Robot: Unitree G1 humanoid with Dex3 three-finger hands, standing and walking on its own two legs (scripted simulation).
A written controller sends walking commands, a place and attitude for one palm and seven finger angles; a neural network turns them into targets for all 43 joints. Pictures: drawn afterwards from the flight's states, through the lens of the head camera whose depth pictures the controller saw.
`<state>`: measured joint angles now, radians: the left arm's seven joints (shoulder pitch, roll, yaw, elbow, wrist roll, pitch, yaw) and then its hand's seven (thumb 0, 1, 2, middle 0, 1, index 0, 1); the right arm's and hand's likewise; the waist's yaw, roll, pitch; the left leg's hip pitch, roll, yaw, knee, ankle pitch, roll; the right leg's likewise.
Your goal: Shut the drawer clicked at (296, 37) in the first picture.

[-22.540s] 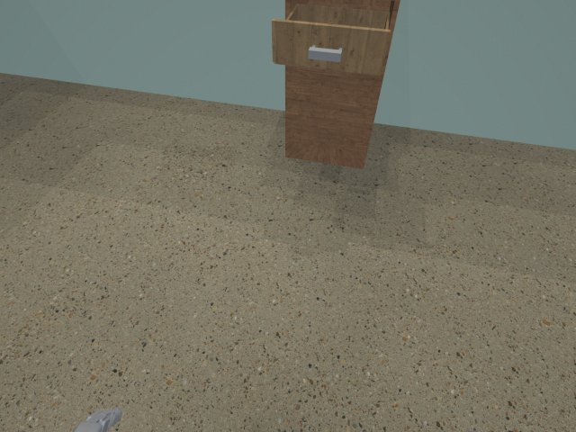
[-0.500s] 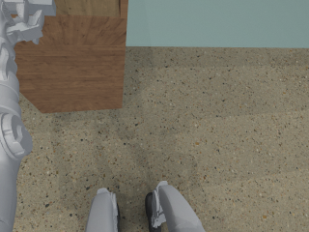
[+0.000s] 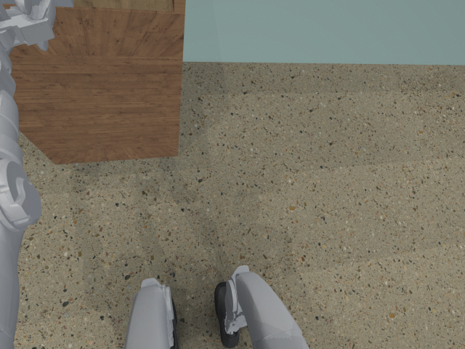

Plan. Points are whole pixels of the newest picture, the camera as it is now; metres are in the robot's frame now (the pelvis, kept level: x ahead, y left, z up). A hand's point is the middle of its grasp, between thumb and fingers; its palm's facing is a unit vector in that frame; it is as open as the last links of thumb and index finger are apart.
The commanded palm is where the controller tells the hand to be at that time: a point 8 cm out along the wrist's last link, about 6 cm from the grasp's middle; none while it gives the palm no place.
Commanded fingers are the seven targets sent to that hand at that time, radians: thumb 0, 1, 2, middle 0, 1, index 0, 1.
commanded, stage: pull the fist back off the drawer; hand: left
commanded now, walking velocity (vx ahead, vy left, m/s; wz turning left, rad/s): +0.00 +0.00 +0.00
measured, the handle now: out of the picture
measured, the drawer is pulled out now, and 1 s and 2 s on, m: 0.00 0.00 0.00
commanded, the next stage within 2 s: draw the hand back to the body in 0.40 s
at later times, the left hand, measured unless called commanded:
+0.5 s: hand (51, 24) +0.58 +0.18 +0.08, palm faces +0.02 -1.00 -0.03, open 3.2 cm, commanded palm +0.56 +0.21 +0.09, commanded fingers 0.00 0.90 0.90 -1.40 -1.60 -1.40 -1.60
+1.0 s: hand out of the picture +0.43 +0.20 +0.16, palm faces +0.01 -1.00 -0.04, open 3.2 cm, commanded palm +0.40 +0.25 +0.18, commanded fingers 0.00 0.90 0.90 -1.40 -1.60 -1.40 -1.60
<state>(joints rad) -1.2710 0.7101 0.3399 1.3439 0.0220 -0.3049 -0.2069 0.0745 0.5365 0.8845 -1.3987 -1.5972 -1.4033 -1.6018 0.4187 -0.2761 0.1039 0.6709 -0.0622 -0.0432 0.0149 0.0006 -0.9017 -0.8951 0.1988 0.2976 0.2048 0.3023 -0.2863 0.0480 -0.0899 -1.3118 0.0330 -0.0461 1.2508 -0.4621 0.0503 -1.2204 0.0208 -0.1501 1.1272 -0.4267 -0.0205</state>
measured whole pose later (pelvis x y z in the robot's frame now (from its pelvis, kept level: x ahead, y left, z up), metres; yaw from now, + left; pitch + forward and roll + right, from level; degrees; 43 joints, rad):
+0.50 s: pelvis +0.04 +0.00 +0.02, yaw -1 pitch +27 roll -5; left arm -1.01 0.57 0.43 1.19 -0.02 -0.37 -0.21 0.02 0.73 0.87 -1.40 -1.60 -1.40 -1.60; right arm 0.39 -0.27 0.07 0.61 -0.04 0.05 0.04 0.00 -0.90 -0.90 0.20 0.30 0.20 0.30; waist -0.22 0.05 -0.11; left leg -1.15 0.05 0.00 1.17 -0.51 0.05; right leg -1.09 0.04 -0.10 1.07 -0.46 -0.02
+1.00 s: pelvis +0.08 +0.00 +0.08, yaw +2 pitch +13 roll -3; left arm -0.23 0.33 0.24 0.44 -0.25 -0.24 -0.25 0.01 0.90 0.90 -1.40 -1.60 -1.40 -1.60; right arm 0.28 -0.27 0.01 0.54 0.05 0.03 0.01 0.01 -0.90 -0.90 0.20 0.30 0.20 0.30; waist -0.05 0.05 -0.13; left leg -0.61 0.02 0.02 0.84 -0.45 0.04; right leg -0.56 0.02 -0.07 0.76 -0.42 -0.01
